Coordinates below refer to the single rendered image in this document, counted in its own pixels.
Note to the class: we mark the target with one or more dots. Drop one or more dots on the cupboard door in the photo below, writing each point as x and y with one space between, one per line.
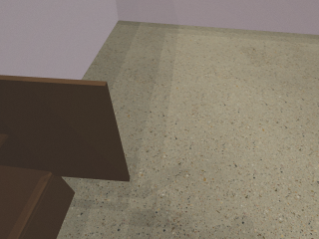
70 125

